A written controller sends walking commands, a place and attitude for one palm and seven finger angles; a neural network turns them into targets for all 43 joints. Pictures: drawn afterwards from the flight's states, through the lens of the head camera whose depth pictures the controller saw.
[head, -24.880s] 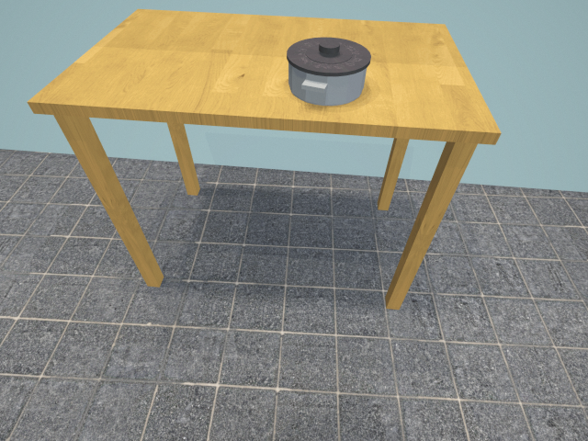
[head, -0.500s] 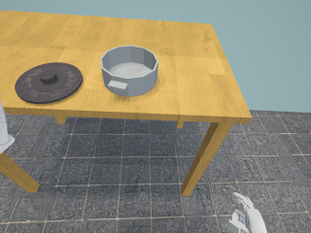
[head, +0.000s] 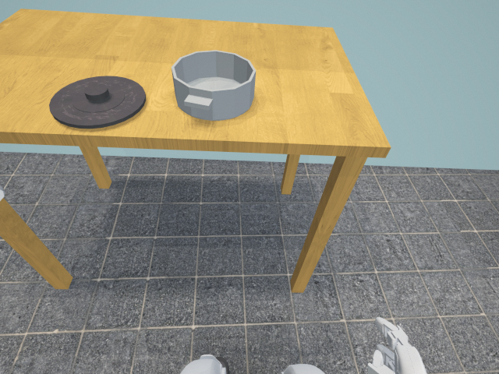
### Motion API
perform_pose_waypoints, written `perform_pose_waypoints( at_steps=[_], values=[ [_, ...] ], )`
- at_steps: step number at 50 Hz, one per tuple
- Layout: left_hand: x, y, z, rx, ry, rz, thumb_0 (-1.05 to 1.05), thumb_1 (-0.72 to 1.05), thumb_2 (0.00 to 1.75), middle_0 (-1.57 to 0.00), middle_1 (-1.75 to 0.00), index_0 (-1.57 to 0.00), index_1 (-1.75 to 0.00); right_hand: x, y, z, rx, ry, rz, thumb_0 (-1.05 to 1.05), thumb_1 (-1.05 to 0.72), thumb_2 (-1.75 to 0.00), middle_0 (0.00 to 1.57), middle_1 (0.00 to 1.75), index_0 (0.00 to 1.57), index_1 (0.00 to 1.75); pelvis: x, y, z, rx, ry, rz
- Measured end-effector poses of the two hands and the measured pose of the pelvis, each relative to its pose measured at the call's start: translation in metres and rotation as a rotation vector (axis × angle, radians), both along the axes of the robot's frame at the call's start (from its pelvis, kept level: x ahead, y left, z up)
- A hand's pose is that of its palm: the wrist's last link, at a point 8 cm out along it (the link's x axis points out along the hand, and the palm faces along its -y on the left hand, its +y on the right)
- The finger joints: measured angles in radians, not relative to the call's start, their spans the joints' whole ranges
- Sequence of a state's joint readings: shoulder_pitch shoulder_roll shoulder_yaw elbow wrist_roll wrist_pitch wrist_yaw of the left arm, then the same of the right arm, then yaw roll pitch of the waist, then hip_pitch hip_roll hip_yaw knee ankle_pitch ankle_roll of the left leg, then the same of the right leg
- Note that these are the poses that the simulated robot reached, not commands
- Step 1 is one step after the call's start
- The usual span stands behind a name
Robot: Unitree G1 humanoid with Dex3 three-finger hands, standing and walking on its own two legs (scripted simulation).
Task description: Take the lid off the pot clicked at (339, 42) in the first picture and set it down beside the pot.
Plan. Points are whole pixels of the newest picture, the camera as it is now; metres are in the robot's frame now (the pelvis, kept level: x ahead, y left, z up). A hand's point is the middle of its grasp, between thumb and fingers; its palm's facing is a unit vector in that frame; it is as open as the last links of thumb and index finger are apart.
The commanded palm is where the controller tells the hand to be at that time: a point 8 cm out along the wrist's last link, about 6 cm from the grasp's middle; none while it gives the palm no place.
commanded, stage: step back with the hand held close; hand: left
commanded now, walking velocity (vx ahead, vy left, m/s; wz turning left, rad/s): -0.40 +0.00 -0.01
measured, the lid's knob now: (96, 92) +0.64 +0.35 +0.11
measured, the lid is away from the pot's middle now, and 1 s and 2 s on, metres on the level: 0.25 0.25 0.25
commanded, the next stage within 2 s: stop stepping back and stand still in 0.12 s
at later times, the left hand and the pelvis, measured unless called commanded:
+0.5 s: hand out of the picture +0.08 +0.23 +0.27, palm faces +0.36 -0.81 -0.46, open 7.4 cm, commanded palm +0.01 +0.30 +0.29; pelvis -0.13 +0.02 +0.02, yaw -2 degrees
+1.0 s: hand out of the picture +0.03 +0.24 +0.26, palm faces +0.41 -0.83 -0.38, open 7.4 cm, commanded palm none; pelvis -0.17 +0.02 +0.02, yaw -1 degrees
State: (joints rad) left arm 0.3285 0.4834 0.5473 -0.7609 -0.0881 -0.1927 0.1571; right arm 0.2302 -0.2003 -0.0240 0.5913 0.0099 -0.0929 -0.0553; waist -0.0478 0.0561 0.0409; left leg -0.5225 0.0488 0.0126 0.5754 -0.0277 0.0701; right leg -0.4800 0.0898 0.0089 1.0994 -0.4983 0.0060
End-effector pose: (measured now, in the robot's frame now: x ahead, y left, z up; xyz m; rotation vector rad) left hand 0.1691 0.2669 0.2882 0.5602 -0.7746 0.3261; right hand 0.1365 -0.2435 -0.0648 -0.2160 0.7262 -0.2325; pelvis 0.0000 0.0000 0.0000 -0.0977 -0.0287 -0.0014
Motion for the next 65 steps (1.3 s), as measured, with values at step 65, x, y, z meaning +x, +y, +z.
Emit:
perform_pose_waypoints(
  at_steps=[65],
  values=[
    [-0.237, 0.004, -0.4, -0.611, 1.71, 0.216, 0.01, 0.91, 0.89, -0.2, -0.3, -0.2, -0.3, -0.176, 0.021, -0.042, 0.015, 0.286, 0.059, 0.01, -0.91, -0.9, 0.2, 0.3, 0.2, 0.3, -0.148, 0.041, -0.005, 0.112, 0.042, 0.052]
  ],
)
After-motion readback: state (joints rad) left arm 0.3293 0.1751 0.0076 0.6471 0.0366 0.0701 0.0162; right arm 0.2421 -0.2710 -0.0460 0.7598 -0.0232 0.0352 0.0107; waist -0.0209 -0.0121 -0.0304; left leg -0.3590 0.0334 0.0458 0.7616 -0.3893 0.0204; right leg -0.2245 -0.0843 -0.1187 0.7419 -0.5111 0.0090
